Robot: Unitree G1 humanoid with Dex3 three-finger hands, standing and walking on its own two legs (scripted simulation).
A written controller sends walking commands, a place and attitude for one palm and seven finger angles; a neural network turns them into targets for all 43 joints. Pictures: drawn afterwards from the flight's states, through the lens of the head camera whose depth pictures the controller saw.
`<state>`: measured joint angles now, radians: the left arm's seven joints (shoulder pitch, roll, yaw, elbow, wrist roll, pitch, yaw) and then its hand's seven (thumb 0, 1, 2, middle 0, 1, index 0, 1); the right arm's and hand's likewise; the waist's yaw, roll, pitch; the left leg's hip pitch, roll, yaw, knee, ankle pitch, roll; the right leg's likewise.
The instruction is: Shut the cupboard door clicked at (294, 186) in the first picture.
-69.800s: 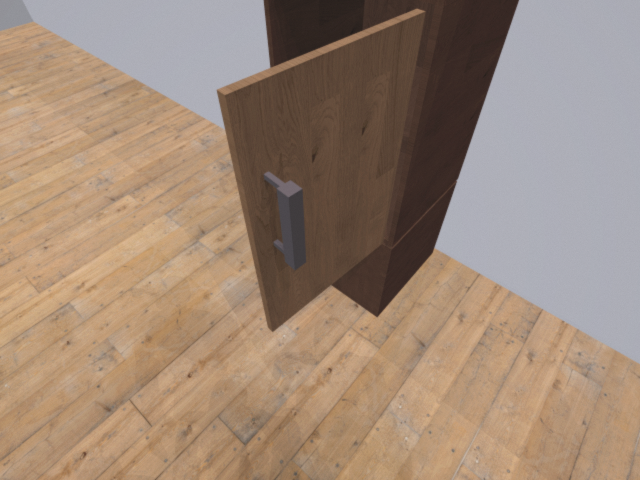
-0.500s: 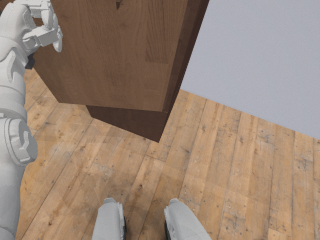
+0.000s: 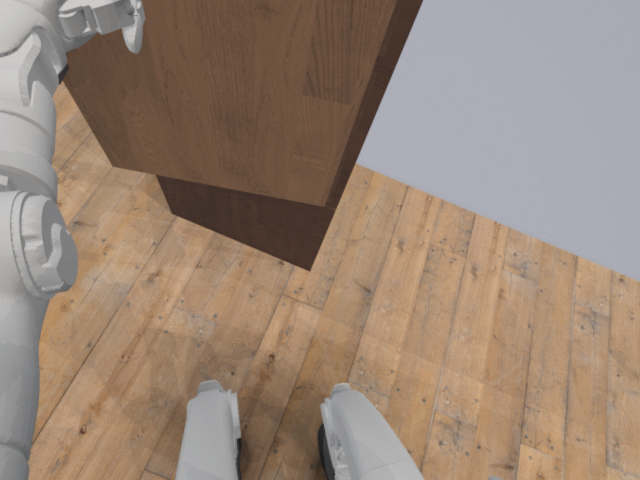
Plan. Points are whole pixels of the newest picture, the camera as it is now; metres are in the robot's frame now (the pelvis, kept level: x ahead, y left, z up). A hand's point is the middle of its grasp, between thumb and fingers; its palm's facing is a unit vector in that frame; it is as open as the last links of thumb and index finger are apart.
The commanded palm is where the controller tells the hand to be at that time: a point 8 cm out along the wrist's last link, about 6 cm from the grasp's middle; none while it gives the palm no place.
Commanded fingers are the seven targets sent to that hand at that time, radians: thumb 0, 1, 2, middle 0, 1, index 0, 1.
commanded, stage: pull the fist back off the door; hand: left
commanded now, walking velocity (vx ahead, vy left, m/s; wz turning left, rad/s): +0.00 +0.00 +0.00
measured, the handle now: out of the picture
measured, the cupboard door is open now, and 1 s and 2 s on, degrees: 14 7 7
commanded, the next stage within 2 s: draw the hand back to the body in 0.94 s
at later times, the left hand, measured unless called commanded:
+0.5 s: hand out of the picture +0.60 +0.11 +0.15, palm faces +0.11 -0.99 -0.02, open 3.1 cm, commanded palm +0.56 +0.13 +0.15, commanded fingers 0.00 0.90 0.90 -1.30 -1.50 -1.30 -1.50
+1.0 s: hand (162, 62) +0.52 +0.11 +0.14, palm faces +0.11 -0.99 -0.02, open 3.1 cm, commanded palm +0.50 +0.15 +0.15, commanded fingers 0.00 0.90 0.90 -1.30 -1.50 -1.30 -1.50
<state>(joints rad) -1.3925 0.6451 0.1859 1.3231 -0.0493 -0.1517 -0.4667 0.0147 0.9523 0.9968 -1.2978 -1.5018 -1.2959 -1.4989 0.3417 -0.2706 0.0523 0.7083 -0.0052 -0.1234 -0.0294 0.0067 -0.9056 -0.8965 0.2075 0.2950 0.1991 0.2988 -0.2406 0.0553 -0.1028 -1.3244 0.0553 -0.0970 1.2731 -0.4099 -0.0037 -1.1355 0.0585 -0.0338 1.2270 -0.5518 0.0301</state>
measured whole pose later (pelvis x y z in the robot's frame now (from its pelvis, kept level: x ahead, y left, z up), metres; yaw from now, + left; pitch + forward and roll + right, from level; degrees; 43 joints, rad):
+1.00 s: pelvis +0.05 -0.03 +0.05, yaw +2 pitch +18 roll -1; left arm -0.77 0.22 0.23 0.96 -0.07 -0.35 0.04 0.02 0.90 0.90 -1.30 -1.50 -1.30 -1.50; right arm 0.32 -0.25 -0.04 0.63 -0.01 0.02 0.06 0.01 -0.91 -0.90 0.20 0.29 0.19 0.30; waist -0.11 0.04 -0.14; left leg -0.92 0.05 -0.05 1.02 -0.41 -0.04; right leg -0.77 0.04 0.00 1.02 -0.55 0.00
